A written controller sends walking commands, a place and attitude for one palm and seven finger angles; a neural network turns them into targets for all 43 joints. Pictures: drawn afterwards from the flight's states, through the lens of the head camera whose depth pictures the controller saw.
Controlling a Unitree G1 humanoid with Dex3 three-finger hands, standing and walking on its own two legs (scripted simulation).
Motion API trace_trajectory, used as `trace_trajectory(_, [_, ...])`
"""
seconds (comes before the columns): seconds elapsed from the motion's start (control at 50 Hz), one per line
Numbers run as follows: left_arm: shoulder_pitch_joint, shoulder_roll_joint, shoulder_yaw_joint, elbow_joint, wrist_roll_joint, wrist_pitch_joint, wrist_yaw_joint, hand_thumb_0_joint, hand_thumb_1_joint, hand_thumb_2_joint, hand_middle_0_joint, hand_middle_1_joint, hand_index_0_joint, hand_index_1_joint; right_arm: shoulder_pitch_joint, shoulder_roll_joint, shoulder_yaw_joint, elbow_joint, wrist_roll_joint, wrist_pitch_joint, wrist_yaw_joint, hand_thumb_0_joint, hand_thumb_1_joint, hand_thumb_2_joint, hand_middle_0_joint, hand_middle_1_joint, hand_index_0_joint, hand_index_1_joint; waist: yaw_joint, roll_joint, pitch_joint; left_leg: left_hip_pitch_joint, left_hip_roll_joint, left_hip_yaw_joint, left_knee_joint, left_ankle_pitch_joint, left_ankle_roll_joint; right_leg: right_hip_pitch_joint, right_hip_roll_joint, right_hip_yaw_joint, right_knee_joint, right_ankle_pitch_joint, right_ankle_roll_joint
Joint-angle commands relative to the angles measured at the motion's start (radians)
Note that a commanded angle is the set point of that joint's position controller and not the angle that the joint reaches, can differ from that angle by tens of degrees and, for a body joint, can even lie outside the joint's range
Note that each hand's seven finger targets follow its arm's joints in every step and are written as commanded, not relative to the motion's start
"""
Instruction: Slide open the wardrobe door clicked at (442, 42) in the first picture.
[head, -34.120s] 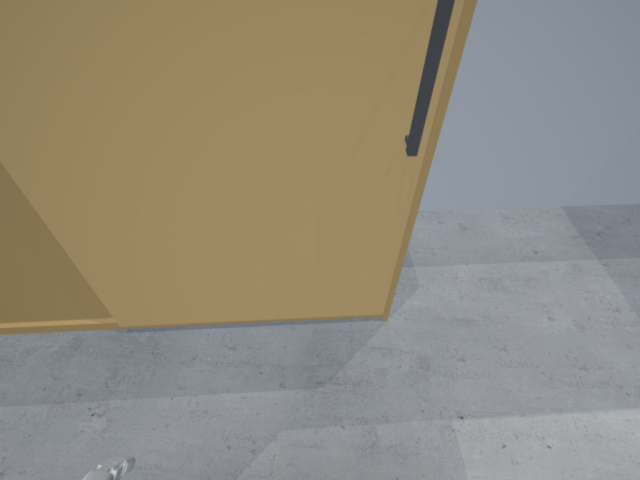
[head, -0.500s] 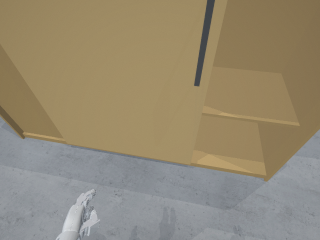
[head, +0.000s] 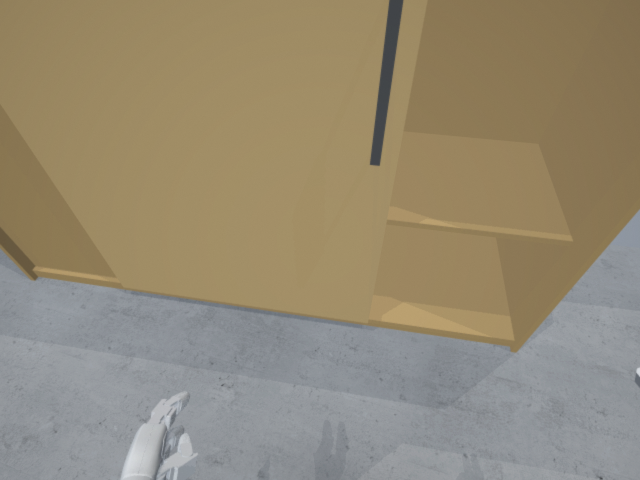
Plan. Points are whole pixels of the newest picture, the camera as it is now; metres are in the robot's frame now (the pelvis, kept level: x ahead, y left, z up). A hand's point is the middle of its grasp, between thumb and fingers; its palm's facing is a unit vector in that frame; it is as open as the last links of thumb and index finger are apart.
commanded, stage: stop stepping back and stand still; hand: right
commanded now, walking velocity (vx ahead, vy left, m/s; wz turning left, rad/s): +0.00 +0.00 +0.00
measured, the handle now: (385, 80) +0.71 -0.08 +0.16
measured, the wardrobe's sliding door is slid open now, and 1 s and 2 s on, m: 0.49 0.49 0.49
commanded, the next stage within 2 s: let the arm hang, fingers relaxed in 0.02 s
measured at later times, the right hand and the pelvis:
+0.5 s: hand out of the picture +0.00 -0.17 -0.19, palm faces +0.00 +0.99 -0.16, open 7.1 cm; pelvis -0.01 +0.01 -0.01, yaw -1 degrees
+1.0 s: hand out of the picture +0.04 -0.18 -0.17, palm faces +0.01 +0.97 -0.23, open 7.4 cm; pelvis +0.00 +0.01 +0.00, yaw +0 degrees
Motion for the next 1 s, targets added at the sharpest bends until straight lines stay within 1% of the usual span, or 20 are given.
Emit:
trace_trajectory(0.0, [-0.104, 0.13, 0.046, -0.154, -0.003, -0.054, 0.016, 0.0, 0.9, 0.9, -0.2, -0.3, -0.2, -0.3, -0.048, -0.178, -0.111, -0.199, 0.001, -0.067, -0.015, 0.0, -0.9, -0.9, 0.2, 0.3, 0.2, 0.3, -0.002, -0.051, -0.087, 0.047, 0.005, -0.044, -0.048, 0.02, 0.019, -0.024, -0.044, 0.075, -0.132, -0.104, 0.011])
trace_trajectory(0.06, [-0.104, 0.134, 0.05, -0.153, -0.004, -0.056, 0.018, 0.0, 0.9, 0.9, -0.2, -0.3, -0.2, -0.3, -0.058, -0.193, -0.123, -0.218, 0.002, -0.065, -0.016, 0.0, -0.9, -0.9, 0.2, 0.3, 0.2, 0.3, -0.005, -0.064, -0.11, 0.065, 0.005, -0.042, -0.039, 0.068, 0.019, -0.006, -0.039, 0.068, -0.118, -0.033, 0.014])
trace_trajectory(0.08, [-0.106, 0.127, 0.046, -0.154, -0.004, -0.056, 0.017, 0.0, 0.9, 0.9, -0.2, -0.3, -0.2, -0.3, -0.051, -0.178, -0.108, -0.216, 0.002, -0.064, -0.015, 0.0, -0.9, -0.9, 0.2, 0.3, 0.2, 0.3, -0.003, -0.069, -0.1, 0.056, 0.008, -0.04, -0.039, 0.064, 0.018, -0.005, -0.041, 0.064, -0.119, -0.035, 0.015])
trace_trajectory(0.1, [-0.15, 0.318, 0.089, 0.098, -0.006, -0.088, -0.085, 0.0, 0.9, 0.9, -0.2, -0.3, -0.2, -0.3, -0.082, -0.03, 0.276, 0.58, -0.063, 0.085, 0.126, 0.0, -0.9, -0.9, 0.2, 0.3, 0.2, 0.3, 0.044, -0.047, -0.022, -0.078, 0.101, 0.017, 0.128, 0.169, 0.04, -0.087, -0.085, 0.1, 0.05, 0.213, 0.006])
trace_trajectory(0.12, [-0.081, 0.288, 0.093, 0.086, -0.01, -0.007, -0.084, 0.0, 0.9, 0.9, -0.2, -0.3, -0.2, -0.3, -0.091, -0.035, 0.255, 0.595, -0.057, 0.167, 0.149, 0.0, -0.9, -0.9, 0.2, 0.3, 0.2, 0.3, 0.034, -0.08, -0.086, -0.116, 0.1, -0.035, 0.1, 0.069, 0.046, -0.013, -0.106, 0.082, 0.027, 0.226, 0.016])
trace_trajectory(0.14, [-0.071, 0.283, 0.088, 0.086, 0.002, 0.016, -0.082, 0.0, 0.9, 0.9, -0.2, -0.3, -0.2, -0.3, -0.121, -0.026, 0.266, 0.624, -0.058, 0.18, 0.154, 0.0, -0.9, -0.9, 0.2, 0.3, 0.2, 0.3, 0.029, -0.072, -0.108, -0.125, 0.073, -0.008, 0.143, -0.054, 0.047, -0.043, -0.133, 0.125, 0.005, 0.17, -0.009])
trace_trajectory(0.18, [-0.097, 0.278, 0.072, 0.083, 0.015, 0.049, -0.076, 0.0, 0.9, 0.9, -0.2, -0.3, -0.2, -0.3, -0.162, -0.038, 0.284, 0.729, -0.067, 0.185, 0.16, 0.0, -0.9, -0.9, 0.2, 0.3, 0.2, 0.3, 0.01, 0.052, -0.087, -0.07, 0.053, -0.01, 0.172, -0.078, 0.045, -0.119, -0.137, 0.165, -0.019, 0.109, -0.038])
trace_trajectory(0.22, [-0.099, 0.266, 0.062, 0.109, 0.022, 0.07, -0.078, 0.0, 0.9, 0.9, -0.2, -0.3, -0.2, -0.3, -0.216, -0.056, 0.298, 0.859, -0.068, 0.185, 0.162, 0.0, -0.9, -0.9, 0.2, 0.3, 0.2, 0.3, 0.01, 0.164, -0.085, -0.073, 0.086, -0.05, 0.129, -0.039, 0.053, -0.101, -0.1, 0.151, 0.012, 0.086, -0.033])
trace_trajectory(0.24, [-0.091, 0.255, 0.058, 0.125, 0.024, 0.082, -0.078, 0.0, 0.9, 0.9, -0.2, -0.3, -0.2, -0.3, -0.246, -0.058, 0.309, 0.922, -0.068, 0.187, 0.16, 0.0, -0.9, -0.9, 0.2, 0.3, 0.2, 0.3, 0.018, 0.188, -0.086, -0.086, 0.105, -0.074, 0.105, -0.035, 0.059, -0.078, -0.081, 0.137, 0.026, 0.08, -0.026])
trace_trajectory(0.28, [-0.078, 0.207, 0.042, 0.162, 0.028, 0.105, -0.076, 0.0, 0.9, 0.9, -0.2, -0.3, -0.2, -0.3, -0.286, -0.038, 0.335, 1.042, -0.062, 0.199, 0.154, 0.0, -0.9, -0.9, 0.2, 0.3, 0.2, 0.3, 0.028, 0.136, -0.065, -0.118, 0.126, -0.103, 0.067, -0.066, 0.067, -0.046, -0.054, 0.115, 0.03, 0.05, -0.013])
trace_trajectory(0.34, [-0.067, 0.18, 0.03, 0.216, 0.03, 0.122, -0.07, 0.0, 0.9, 0.9, -0.2, -0.3, -0.2, -0.3, -0.307, -0.024, 0.355, 1.186, -0.056, 0.203, 0.149, 0.0, -0.9, -0.9, 0.2, 0.3, 0.2, 0.3, 0.031, 0.005, -0.056, -0.121, 0.113, -0.109, 0.041, -0.112, 0.062, -0.012, -0.052, 0.112, -0.012, 0.017, -0.005])
trace_trajectory(0.36, [-0.071, 0.182, 0.029, 0.227, 0.029, 0.126, -0.069, 0.0, 0.9, 0.9, -0.2, -0.3, -0.2, -0.3, -0.292, -0.026, 0.357, 1.223, -0.056, 0.203, 0.148, 0.0, -0.9, -0.9, 0.2, 0.3, 0.2, 0.3, 0.022, -0.034, -0.039, -0.115, 0.104, -0.101, 0.032, -0.123, 0.056, -0.018, -0.059, 0.115, -0.023, 0.006, -0.005])
trace_trajectory(0.44, [-0.032, 0.148, 0.03, 0.295, 0.029, 0.127, -0.054, 0.0, 0.9, 0.9, -0.2, -0.3, -0.2, -0.3, -0.239, 0.019, 0.349, 1.352, -0.051, 0.2, 0.145, 0.0, -0.9, -0.9, 0.2, 0.3, 0.2, 0.3, 0.011, -0.16, -0.067, -0.043, 0.089, -0.089, 0.018, -0.105, 0.061, -0.037, -0.066, 0.12, -0.06, -0.065, -0.008])
trace_trajectory(0.48, [-0.008, 0.149, 0.036, 0.316, 0.025, 0.13, -0.05, 0.0, 0.9, 0.9, -0.2, -0.3, -0.2, -0.3, -0.235, 0.018, 0.35, 1.388, -0.051, 0.196, 0.144, 0.0, -0.9, -0.9, 0.2, 0.3, 0.2, 0.3, 0.015, -0.102, -0.064, -0.042, 0.094, -0.089, -0.005, -0.115, 0.063, -0.028, -0.068, 0.119, -0.053, -0.077, -0.005])
trace_trajectory(0.54, [0.032, 0.147, 0.041, 0.351, 0.024, 0.129, -0.044, 0.0, 0.9, 0.9, -0.2, -0.3, -0.2, -0.3, -0.228, 0.029, 0.351, 1.433, -0.049, 0.194, 0.144, 0.0, -0.9, -0.9, 0.2, 0.3, 0.2, 0.3, 0.019, -0.087, -0.045, -0.056, 0.089, -0.081, -0.011, -0.125, 0.066, -0.022, -0.076, 0.127, -0.069, -0.093, -0.009])
trace_trajectory(0.66, [0.065, 0.143, 0.042, 0.394, 0.017, 0.126, -0.042, 0.0, 0.9, 0.9, -0.2, -0.3, -0.2, -0.3, -0.212, 0.041, 0.355, 1.487, -0.049, 0.19, 0.138, 0.0, -0.9, -0.9, 0.2, 0.3, 0.2, 0.3, 0.014, -0.002, -0.013, -0.044, 0.088, -0.067, -0.013, -0.09, 0.059, -0.012, -0.087, 0.125, -0.083, -0.046, -0.014])
trace_trajectory(0.72, [0.071, 0.126, 0.04, 0.41, 0.021, 0.129, -0.044, 0.0, 0.9, 0.9, -0.2, -0.3, -0.2, -0.3, -0.218, 0.051, 0.358, 1.5, -0.049, 0.193, 0.135, 0.0, -0.9, -0.9, 0.2, 0.3, 0.2, 0.3, 0.017, 0.039, 0.015, -0.072, 0.092, -0.073, -0.024, -0.131, 0.058, -0.008, -0.082, 0.119, -0.093, -0.075, -0.012])
trace_trajectory(0.82, [0.06, 0.104, 0.033, 0.431, 0.022, 0.123, -0.045, 0.0, 0.9, 0.9, -0.2, -0.3, -0.2, -0.3, -0.23, 0.064, 0.36, 1.505, -0.049, 0.19, 0.131, 0.0, -0.9, -0.9, 0.2, 0.3, 0.2, 0.3, 0.015, 0.032, 0.009, -0.057, 0.094, -0.07, -0.012, -0.058, 0.049, 0.02, -0.085, 0.108, -0.097, 0.017, -0.01])
trace_trajectory(0.94, [0.038, 0.093, 0.028, 0.44, 0.024, 0.124, -0.048, 0.0, 0.9, 0.9, -0.2, -0.3, -0.2, -0.3, -0.248, 0.068, 0.36, 1.499, -0.051, 0.193, 0.132, 0.0, -0.9, -0.9, 0.2, 0.3, 0.2, 0.3, 0.013, 0.019, 0.055, -0.069, 0.093, -0.074, -0.026, -0.08, 0.043, 0.003, -0.08, 0.104, -0.123, -0.018, -0.005])
trace_trajectory(0.98, [0.036, 0.092, 0.028, 0.441, 0.023, 0.121, -0.049, 0.0, 0.9, 0.9, -0.2, -0.3, -0.2, -0.3, -0.25, 0.068, 0.36, 1.496, -0.051, 0.189, 0.131, 0.0, -0.9, -0.9, 0.2, 0.3, 0.2, 0.3, 0.014, 0.033, 0.025, -0.055, 0.097, -0.076, -0.025, -0.051, 0.042, 0.027, -0.078, 0.096, -0.108, 0.029, -0.002])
